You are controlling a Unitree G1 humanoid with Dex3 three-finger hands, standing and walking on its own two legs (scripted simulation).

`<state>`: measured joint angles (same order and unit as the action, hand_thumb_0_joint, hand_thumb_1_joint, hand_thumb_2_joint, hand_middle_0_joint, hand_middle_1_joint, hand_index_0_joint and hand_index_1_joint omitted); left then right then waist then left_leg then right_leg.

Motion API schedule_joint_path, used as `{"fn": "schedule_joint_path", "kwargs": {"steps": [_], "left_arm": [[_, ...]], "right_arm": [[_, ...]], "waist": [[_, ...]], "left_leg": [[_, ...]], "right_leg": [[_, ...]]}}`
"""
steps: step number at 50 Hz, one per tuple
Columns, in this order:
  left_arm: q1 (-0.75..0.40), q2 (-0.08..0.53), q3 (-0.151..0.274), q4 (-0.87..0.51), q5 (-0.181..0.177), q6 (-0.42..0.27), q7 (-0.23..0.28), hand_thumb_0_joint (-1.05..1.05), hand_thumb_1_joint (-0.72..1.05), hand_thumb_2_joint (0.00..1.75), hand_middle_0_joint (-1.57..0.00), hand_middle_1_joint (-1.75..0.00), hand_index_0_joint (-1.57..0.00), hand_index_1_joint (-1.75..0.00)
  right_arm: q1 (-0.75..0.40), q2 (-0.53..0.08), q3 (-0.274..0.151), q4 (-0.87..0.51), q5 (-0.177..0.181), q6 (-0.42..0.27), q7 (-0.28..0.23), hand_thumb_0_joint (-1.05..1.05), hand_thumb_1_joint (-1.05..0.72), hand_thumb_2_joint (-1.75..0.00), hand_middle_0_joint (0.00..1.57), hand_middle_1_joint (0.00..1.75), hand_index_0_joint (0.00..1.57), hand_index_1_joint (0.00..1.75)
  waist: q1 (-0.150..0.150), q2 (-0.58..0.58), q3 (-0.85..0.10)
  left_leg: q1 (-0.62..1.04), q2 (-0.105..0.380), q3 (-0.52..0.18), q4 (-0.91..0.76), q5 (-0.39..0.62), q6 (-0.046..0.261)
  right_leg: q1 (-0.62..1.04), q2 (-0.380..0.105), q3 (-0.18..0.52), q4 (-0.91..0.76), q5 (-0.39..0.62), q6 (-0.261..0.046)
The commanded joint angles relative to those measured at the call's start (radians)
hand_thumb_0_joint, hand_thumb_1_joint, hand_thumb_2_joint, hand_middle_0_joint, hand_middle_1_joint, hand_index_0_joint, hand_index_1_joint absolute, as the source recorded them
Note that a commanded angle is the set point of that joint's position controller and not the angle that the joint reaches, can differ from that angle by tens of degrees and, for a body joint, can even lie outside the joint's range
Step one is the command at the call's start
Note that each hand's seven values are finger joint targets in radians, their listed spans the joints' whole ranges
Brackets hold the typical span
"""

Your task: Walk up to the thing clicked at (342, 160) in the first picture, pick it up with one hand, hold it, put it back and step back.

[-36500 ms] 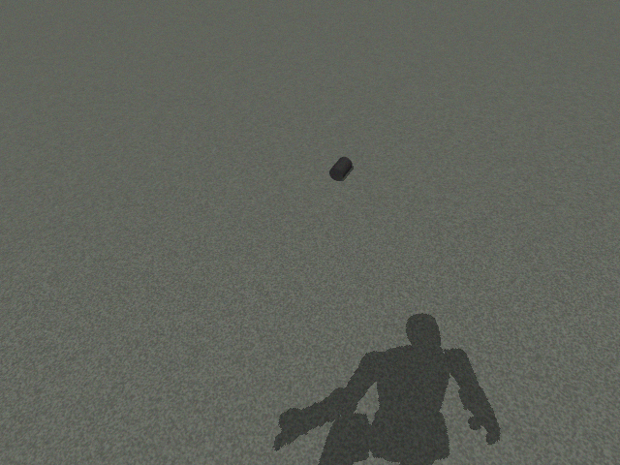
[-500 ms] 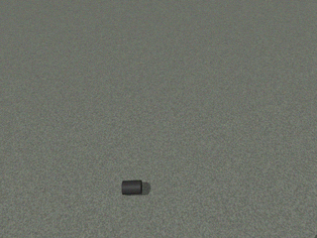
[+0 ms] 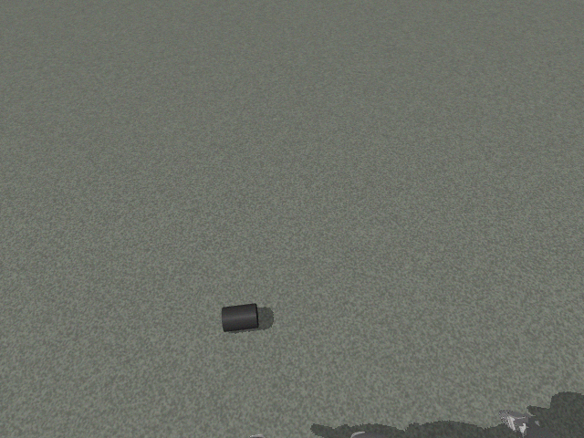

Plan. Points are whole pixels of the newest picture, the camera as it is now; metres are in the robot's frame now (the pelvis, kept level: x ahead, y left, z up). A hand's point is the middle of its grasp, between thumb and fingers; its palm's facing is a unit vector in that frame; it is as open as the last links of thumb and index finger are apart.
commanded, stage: step back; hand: left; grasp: from above
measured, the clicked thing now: (240, 317) +0.55 +0.21 -0.72
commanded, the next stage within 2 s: none
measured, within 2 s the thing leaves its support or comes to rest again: neither
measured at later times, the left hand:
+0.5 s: hand out of the picture -0.02 +0.26 -0.15, palm faces +0.06 -0.92 -0.38, open 7.3 cm
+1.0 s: hand out of the picture -0.24 +0.21 -0.13, palm faces +0.00 -0.90 -0.43, open 7.3 cm
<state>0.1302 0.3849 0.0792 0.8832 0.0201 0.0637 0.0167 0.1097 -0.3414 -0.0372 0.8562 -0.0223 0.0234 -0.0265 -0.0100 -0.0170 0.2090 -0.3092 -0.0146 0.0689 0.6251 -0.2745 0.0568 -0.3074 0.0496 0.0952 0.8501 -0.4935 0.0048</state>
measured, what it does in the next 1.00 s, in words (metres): walks backwards: right foot, then left foot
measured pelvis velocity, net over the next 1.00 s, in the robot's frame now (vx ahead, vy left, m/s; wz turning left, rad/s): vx -0.29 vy -0.06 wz -0.01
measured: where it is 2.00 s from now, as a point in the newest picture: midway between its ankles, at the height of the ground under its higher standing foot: outside the picture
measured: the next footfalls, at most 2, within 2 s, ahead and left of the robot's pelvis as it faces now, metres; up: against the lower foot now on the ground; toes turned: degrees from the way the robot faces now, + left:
right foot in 0.06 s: +0.02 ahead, -0.12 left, +0.00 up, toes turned +3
left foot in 0.46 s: -0.12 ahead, +0.11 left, +0.00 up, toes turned +1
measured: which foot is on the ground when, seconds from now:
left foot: down 0.00-0.10, up 0.12-0.44, down 0.46-0.90, up 0.92-1.00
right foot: up 0.00-0.04, down 0.06-0.48, up 0.50-0.84, down 0.86-1.00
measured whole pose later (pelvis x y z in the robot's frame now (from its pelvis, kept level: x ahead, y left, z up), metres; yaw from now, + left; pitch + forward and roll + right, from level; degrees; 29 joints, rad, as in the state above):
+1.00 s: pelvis -0.29 -0.06 +0.00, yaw -1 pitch -3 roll +2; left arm 0.25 0.35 0.07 0.85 0.04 0.05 -0.01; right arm 0.12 -0.42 -0.06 0.84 0.00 0.07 -0.03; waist 0.04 0.03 0.14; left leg -0.51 -0.09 -0.14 1.07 -0.48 0.00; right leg -0.27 -0.01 0.07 0.66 -0.34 -0.02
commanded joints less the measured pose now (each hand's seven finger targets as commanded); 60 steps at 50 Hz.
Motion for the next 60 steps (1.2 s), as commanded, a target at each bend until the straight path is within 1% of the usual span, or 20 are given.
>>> {"fn": "schedule_joint_path", "kwargs": {"steps": [1, 3, 5, 6, 11, 17, 22, 24, 25, 26, 29, 36, 42, 43, 44, 45, 46, 50, 55, 60], "left_arm": [[0.089, 0.164, 0.051, -0.058, 0.007, -0.038, -0.001, 0.0, 0.9, 0.9, -0.2, -0.3, -0.2, -0.3], [0.149, 0.172, 0.058, -0.04, 0.011, -0.045, -0.003, 0.0, 0.9, 0.9, -0.2, -0.3, -0.2, -0.3], [0.085, 0.298, 0.083, -0.083, 0.009, -0.05, -0.006, 0.0, 0.9, 0.9, -0.2, -0.3, -0.2, -0.3], [0.006, 0.336, 0.088, -0.127, 0.023, -0.054, -0.003, 0.0, 0.9, 0.9, -0.2, -0.3, -0.2, -0.3], [-0.06, 0.208, 0.068, -0.167, 0.017, -0.056, 0.008, 0.0, 0.9, 0.9, -0.2, -0.3, -0.2, -0.3], [0.069, 0.192, 0.063, -0.176, 0.021, -0.044, 0.017, 0.0, 0.9, 0.9, -0.2, -0.3, -0.2, -0.3], [0.01, 0.226, 0.058, -0.208, -0.003, -0.015, 0.004, 0.0, 0.9, 0.9, -0.2, -0.3, -0.2, -0.3], [-0.004, 0.155, 0.04, -0.231, -0.009, -0.012, -0.001, 0.0, 0.9, 0.9, -0.2, -0.3, -0.2, -0.3], [-0.068, 0.195, 0.063, -0.231, -0.004, -0.014, 0.011, 0.0, 0.9, 0.9, -0.2, -0.3, -0.2, -0.3], [-0.08, 0.217, 0.071, -0.222, 0.009, -0.014, 0.014, 0.0, 0.9, 0.9, -0.2, -0.3, -0.2, -0.3], [0.064, 0.187, 0.069, -0.157, -0.015, -0.013, 0.001, 0.0, 0.9, 0.9, -0.2, -0.3, -0.2, -0.3], [0.052, 0.168, 0.059, -0.163, -0.001, -0.027, -0.002, 0.0, 0.9, 0.9, -0.2, -0.3, -0.2, -0.3], [0.215, 0.168, 0.061, -0.061, 0.004, -0.043, -0.009, 0.0, 0.9, 0.9, -0.2, -0.3, -0.2, -0.3], [0.226, 0.192, 0.064, -0.053, 0.014, -0.048, -0.008, 0.0, 0.9, 0.9, -0.2, -0.3, -0.2, -0.3], [0.227, 0.271, 0.085, -0.061, 0.029, -0.051, -0.01, 0.0, 0.9, 0.9, -0.2, -0.3, -0.2, -0.3], [0.128, 0.383, 0.106, -0.11, 0.026, -0.043, -0.011, 0.0, 0.9, 0.9, -0.2, -0.3, -0.2, -0.3], [0.04, 0.403, 0.106, -0.149, 0.027, -0.046, -0.004, 0.0, 0.9, 0.9, -0.2, -0.3, -0.2, -0.3], [-0.059, 0.229, 0.072, -0.164, 0.023, -0.052, 0.005, 0.0, 0.9, 0.9, -0.2, -0.3, -0.2, -0.3], [0.069, 0.213, 0.068, -0.167, 0.028, -0.044, 0.025, 0.0, 0.9, 0.9, -0.2, -0.3, -0.2, -0.3], [0.016, 0.23, 0.06, -0.199, 0.005, -0.021, 0.022, 0.0, 0.9, 0.9, -0.2, -0.3, -0.2, -0.3]], "right_arm": [[-0.008, -0.297, -0.085, -0.078, 0.009, -0.009, -0.007, 0.0, -0.9, -0.9, 0.2, 0.3, 0.2, 0.3], [-0.042, -0.273, -0.077, -0.081, 0.018, -0.004, -0.001, 0.0, -0.9, -0.9, 0.2, 0.3, 0.2, 0.3], [-0.073, -0.214, -0.064, -0.095, 0.029, 0.001, 0.0, 0.0, -0.9, -0.9, 0.2, 0.3, 0.2, 0.3], [-0.042, -0.233, -0.074, -0.076, 0.023, 0.009, -0.006, 0.0, -0.9, -0.9, 0.2, 0.3, 0.2, 0.3], [0.072, -0.226, -0.054, -0.024, 0.03, 0.0, -0.004, 0.0, -0.9, -0.9, 0.2, 0.3, 0.2, 0.3], [0.057, -0.214, -0.043, -0.065, 0.023, -0.015, -0.013, 0.0, -0.9, -0.9, 0.2, 0.3, 0.2, 0.3], [0.188, -0.222, -0.067, -0.018, 0.0, -0.02, -0.005, 0.0, -0.9, -0.9, 0.2, 0.3, 0.2, 0.3], [0.159, -0.353, -0.099, -0.037, -0.027, -0.022, -0.001, 0.0, -0.9, -0.9, 0.2, 0.3, 0.2, 0.3], [0.092, -0.43, -0.112, -0.058, -0.018, -0.017, 0.007, 0.0, -0.9, -0.9, 0.2, 0.3, 0.2, 0.3], [0.025, -0.429, -0.112, -0.075, -0.02, -0.027, -0.001, 0.0, -0.9, -0.9, 0.2, 0.3, 0.2, 0.3], [-0.071, -0.29, -0.068, -0.102, -0.023, -0.033, -0.007, 0.0, -0.9, -0.9, 0.2, 0.3, 0.2, 0.3], [0.069, -0.286, -0.083, -0.092, -0.006, -0.026, -0.01, 0.0, -0.9, -0.9, 0.2, 0.3, 0.2, 0.3], [-0.017, -0.32, -0.089, -0.124, 0.004, 0.009, -0.001, 0.0, -0.9, -0.9, 0.2, 0.3, 0.2, 0.3], [-0.03, -0.297, -0.08, -0.131, 0.014, 0.012, 0.001, 0.0, -0.9, -0.9, 0.2, 0.3, 0.2, 0.3], [-0.029, -0.245, -0.068, -0.146, 0.021, 0.016, 0.002, 0.0, -0.9, -0.9, 0.2, 0.3, 0.2, 0.3], [-0.072, -0.221, -0.069, -0.166, 0.024, 0.015, -0.015, 0.0, -0.9, -0.9, 0.2, 0.3, 0.2, 0.3], [-0.047, -0.271, -0.089, -0.145, 0.022, 0.018, -0.022, 0.0, -0.9, -0.9, 0.2, 0.3, 0.2, 0.3], [0.075, -0.226, -0.059, -0.068, 0.029, 0.006, -0.013, 0.0, -0.9, -0.9, 0.2, 0.3, 0.2, 0.3], [0.043, -0.209, -0.046, -0.089, 0.011, -0.009, -0.017, 0.0, -0.9, -0.9, 0.2, 0.3, 0.2, 0.3], [0.175, -0.211, -0.064, -0.041, -0.003, -0.016, -0.007, 0.0, -0.9, -0.9, 0.2, 0.3, 0.2, 0.3]], "waist": [[0.009, 0.114, -0.264], [0.04, 0.063, -0.28], [0.05, -0.226, -0.185], [0.052, -0.26, -0.137], [0.003, -0.095, -0.172], [0.072, -0.147, -0.292], [-0.005, -0.145, -0.323], [-0.01, 0.175, -0.283], [-0.048, 0.272, -0.219], [-0.036, 0.257, -0.17], [0.066, 0.117, -0.16], [-0.028, 0.19, -0.224], [0.039, 0.226, -0.311], [0.047, 0.174, -0.309], [0.046, -0.054, -0.263], [0.076, -0.271, -0.196], [0.063, -0.29, -0.121], [-0.021, -0.152, -0.158], [0.066, -0.175, -0.211], [0.015, -0.172, -0.313]], "left_leg": [[0.113, 0.267, -0.291, -0.121, 0.335, 0.145], [0.017, 0.203, -0.241, -0.052, 0.211, 0.07], [-0.137, -0.077, -0.092, 0.267, -0.191, -0.047], [-0.069, -0.09, -0.176, 0.506, -0.36, -0.06], [-0.144, -0.126, -0.231, 0.596, -0.207, -0.069], [-0.193, -0.043, -0.158, 0.234, -0.275, -0.089], [0.115, -0.02, -0.061, -0.223, 0.084, -0.042], [0.197, 0.274, -0.474, -0.284, 0.185, 0.071], [-0.003, 0.426, -0.606, -0.342, 0.2, 0.229], [-0.111, 0.477, -0.679, -0.356, 0.205, 0.286], [0.018, 0.249, -0.298, -0.242, 0.391, 0.148], [0.259, 0.261, -0.278, -0.151, 0.442, 0.208], [0.087, 0.207, -0.229, -0.037, 0.291, 0.11], [-0.003, 0.166, -0.217, 0.0, 0.181, 0.063], [-0.2, 0.035, -0.182, 0.165, -0.042, -0.005], [-0.219, -0.095, -0.163, 0.387, -0.321, -0.053], [-0.137, -0.045, -0.243, 0.555, -0.347, -0.065], [-0.193, -0.121, -0.231, 0.593, -0.187, -0.057], [-0.238, -0.06, -0.175, 0.343, -0.27, -0.083], [0.023, -0.022, -0.065, -0.137, -0.052, -0.048]], "right_leg": [[0.079, -0.026, -0.06, -0.213, 0.131, -0.031], [0.185, -0.064, -0.003, -0.371, 0.318, -0.072], [0.052, -0.354, 0.401, -0.54, 0.367, -0.272], [-0.129, -0.469, 0.522, -0.583, 0.385, -0.359], [0.04, -0.237, 0.147, -0.45, 0.583, -0.207], [0.379, -0.282, 0.152, -0.356, 0.759, -0.234], [0.17, -0.233, 0.098, -0.259, 0.598, -0.143], [-0.156, -0.046, 0.007, -0.056, 0.145, -0.046], [-0.13, 0.045, 0.013, 0.163, -0.134, -0.019], [-0.101, 0.017, 0.11, 0.338, -0.148, -0.017], [-0.19, 0.069, 0.117, 0.43, -0.001, -0.03], [-0.194, 0.02, 0.038, 0.164, -0.033, 0.043], [0.154, -0.026, -0.104, -0.435, 0.238, -0.012], [0.198, -0.049, -0.053, -0.441, 0.286, -0.035], [0.199, -0.209, 0.23, -0.469, 0.244, -0.081], [-0.043, -0.414, 0.444, -0.563, 0.211, -0.252], [-0.239, -0.488, 0.542, -0.62, 0.179, -0.311], [-0.012, -0.224, 0.084, -0.417, 0.534, -0.16], [0.252, -0.276, 0.12, -0.359, 0.687, -0.212], [0.227, -0.277, 0.099, -0.224, 0.69, -0.167]]}}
